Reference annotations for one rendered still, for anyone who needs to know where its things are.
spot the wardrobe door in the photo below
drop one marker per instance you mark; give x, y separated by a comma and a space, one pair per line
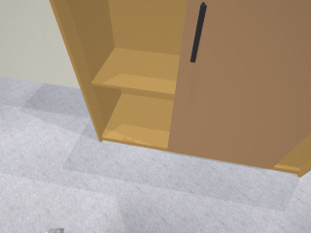
247, 96
299, 155

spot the handle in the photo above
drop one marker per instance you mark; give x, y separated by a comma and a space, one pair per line
200, 21

